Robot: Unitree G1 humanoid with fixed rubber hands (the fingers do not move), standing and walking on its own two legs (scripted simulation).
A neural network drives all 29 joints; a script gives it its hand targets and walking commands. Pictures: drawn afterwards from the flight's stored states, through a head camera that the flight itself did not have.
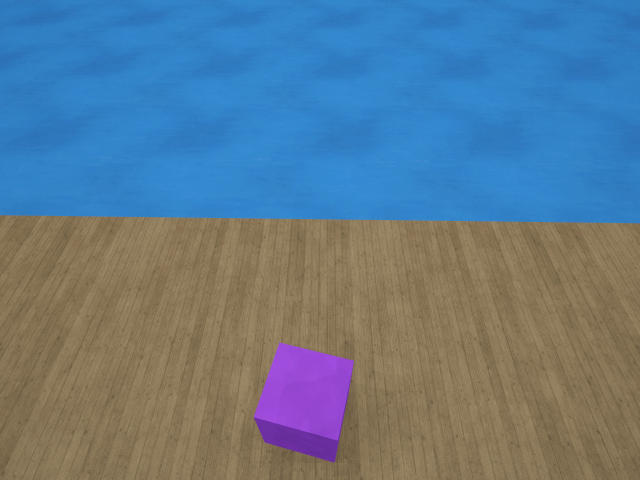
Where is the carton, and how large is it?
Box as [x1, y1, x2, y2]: [254, 343, 353, 462]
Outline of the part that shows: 279,343 254,415 254,418 265,442 334,462 348,393 353,361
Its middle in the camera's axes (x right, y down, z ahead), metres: -0.03 +0.47 +1.08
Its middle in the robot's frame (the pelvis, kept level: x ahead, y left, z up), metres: +0.40 +0.05 -0.65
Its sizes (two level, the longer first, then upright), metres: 0.210 0.200 0.250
